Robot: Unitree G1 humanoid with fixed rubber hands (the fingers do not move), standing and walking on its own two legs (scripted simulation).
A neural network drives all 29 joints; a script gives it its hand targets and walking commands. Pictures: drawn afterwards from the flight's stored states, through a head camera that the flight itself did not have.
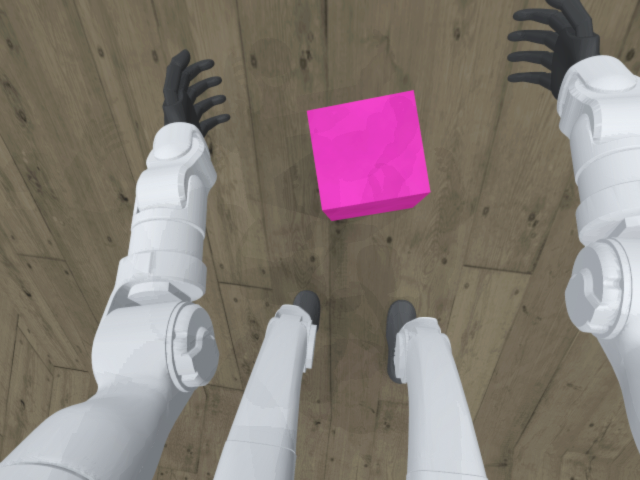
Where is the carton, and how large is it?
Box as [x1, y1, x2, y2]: [307, 90, 429, 220]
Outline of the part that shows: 413,90 307,111 322,210 331,220 412,207 429,192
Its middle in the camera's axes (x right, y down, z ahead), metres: +0.10 -0.18 +0.87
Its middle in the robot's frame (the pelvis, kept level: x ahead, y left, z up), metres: +0.54 +0.02 -0.54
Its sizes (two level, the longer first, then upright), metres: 0.210 0.200 0.250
